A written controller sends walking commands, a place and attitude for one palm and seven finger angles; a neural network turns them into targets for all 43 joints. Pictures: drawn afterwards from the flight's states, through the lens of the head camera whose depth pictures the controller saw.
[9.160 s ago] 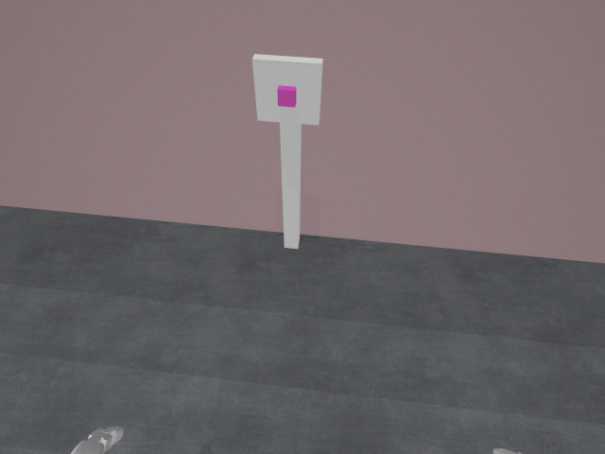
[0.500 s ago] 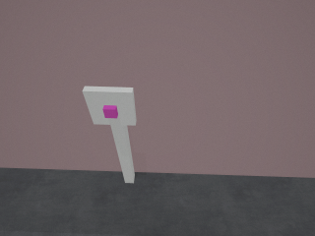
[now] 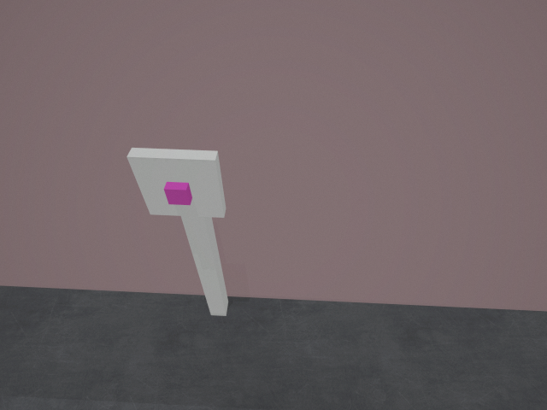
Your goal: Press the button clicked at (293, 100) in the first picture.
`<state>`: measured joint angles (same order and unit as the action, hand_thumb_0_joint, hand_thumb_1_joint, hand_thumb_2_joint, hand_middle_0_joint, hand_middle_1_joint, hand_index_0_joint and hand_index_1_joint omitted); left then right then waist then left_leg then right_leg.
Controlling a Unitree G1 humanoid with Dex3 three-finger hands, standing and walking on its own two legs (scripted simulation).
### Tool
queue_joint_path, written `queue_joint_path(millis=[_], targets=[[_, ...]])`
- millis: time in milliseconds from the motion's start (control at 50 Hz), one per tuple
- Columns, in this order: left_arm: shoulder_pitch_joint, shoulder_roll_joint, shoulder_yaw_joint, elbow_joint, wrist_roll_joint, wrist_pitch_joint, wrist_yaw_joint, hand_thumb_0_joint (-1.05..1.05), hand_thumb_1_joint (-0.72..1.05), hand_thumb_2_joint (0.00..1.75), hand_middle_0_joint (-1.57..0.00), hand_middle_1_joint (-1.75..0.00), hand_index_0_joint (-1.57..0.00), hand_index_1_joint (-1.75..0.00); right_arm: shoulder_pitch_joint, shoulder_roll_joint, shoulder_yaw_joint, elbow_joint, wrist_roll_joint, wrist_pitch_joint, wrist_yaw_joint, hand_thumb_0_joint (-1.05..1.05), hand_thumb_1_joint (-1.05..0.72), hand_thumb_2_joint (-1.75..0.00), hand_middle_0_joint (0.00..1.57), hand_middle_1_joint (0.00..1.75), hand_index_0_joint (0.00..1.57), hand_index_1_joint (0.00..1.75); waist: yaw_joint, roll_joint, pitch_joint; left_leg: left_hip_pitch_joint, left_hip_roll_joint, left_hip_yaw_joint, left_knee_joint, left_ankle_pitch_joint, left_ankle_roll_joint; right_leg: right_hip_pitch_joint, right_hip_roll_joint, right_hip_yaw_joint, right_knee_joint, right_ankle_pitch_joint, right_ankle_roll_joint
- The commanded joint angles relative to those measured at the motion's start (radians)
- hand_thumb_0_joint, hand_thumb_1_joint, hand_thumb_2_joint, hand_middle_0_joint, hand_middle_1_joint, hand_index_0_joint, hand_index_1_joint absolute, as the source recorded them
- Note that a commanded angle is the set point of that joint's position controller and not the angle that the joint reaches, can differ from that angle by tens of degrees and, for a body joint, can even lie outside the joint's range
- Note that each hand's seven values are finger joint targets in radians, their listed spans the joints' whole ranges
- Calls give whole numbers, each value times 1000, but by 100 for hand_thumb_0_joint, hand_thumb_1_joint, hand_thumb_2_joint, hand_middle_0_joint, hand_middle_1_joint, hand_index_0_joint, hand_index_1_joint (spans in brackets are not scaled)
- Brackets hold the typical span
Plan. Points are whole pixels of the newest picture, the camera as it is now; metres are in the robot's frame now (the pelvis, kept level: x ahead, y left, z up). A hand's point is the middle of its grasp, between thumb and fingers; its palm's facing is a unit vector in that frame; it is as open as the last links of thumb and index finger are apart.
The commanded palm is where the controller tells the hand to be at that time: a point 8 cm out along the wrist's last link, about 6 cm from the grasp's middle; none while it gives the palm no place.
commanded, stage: come to a stop and stand still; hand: left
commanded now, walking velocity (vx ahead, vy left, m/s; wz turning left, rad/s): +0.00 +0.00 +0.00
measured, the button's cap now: (178, 192) +0.55 +0.25 -0.05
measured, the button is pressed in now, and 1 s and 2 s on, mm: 0 0 0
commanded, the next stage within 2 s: look again from close up in 0.68 s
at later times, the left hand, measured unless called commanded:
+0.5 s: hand out of the picture -0.01 +0.13 -0.18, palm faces +0.07 -0.98 -0.16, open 7.4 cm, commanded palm none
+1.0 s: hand out of the picture +0.01 +0.19 -0.19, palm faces -0.02 -0.98 -0.19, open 7.4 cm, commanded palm none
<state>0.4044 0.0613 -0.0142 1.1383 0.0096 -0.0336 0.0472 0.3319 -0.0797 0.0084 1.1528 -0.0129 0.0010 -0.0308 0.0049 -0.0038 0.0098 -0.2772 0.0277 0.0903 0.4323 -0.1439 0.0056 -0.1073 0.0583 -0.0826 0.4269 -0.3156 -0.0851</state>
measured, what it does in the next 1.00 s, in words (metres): stands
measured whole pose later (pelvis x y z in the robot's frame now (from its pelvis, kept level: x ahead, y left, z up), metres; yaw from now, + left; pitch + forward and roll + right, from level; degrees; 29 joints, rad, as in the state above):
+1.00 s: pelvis +0.02 +0.03 -0.01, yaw -3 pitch -2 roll -1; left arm 0.36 0.14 0.00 1.06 0.02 -0.03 0.06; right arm 0.29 -0.15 -0.01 1.03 -0.01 -0.02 -0.04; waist -0.02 -0.01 0.03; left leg -0.28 -0.02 0.06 0.60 -0.29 0.06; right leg -0.12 0.05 -0.04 0.56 -0.39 -0.05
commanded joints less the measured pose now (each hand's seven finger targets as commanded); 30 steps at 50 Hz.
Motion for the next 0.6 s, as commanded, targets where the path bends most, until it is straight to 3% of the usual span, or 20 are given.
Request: queue_joint_path(millis=[0,100,260,340,460,580], targets=[[115,76,11,-10,0,-4,5,0,90,90,-20,-30,-20,-30,75,-66,-9,-12,1,-18,-8,0,-90,-90,20,30,20,30,-3,2,91,83,88,-97,-45,51,19,-142,-169,157,-135,149,27],[121,82,14,-12,1,-4,9,0,90,90,-20,-30,-20,-30,64,-72,-8,-15,2,-18,-12,0,-90,-90,20,30,20,30,0,-11,75,91,84,-83,-27,79,17,-101,-176,153,-127,280,51],[129,106,24,-13,4,3,18,0,90,90,-20,-30,-20,-30,46,-73,-6,-16,5,-13,-19,0,-90,-90,20,30,20,30,6,-48,72,71,72,-43,16,88,9,-16,-191,136,-98,588,104],[130,108,26,-12,3,7,19,0,90,90,-20,-30,-20,-30,37,-76,-5,-16,7,-7,-22,0,-90,-90,20,30,20,30,8,-46,95,71,71,-38,26,79,6,-17,-192,135,-103,618,116],[126,120,29,-13,3,10,19,0,90,90,-20,-30,-20,-30,29,-87,-6,-20,7,-7,-27,0,-90,-90,20,30,20,30,6,-30,70,101,75,-36,37,120,8,5,-192,132,-94,674,123],[110,122,29,-13,3,11,16,0,90,90,-20,-30,-20,-30,28,-101,-5,-20,6,-10,-27,0,-90,-90,20,30,20,30,1,-18,74,131,90,-52,25,171,13,-14,-183,123,-105,566,110]])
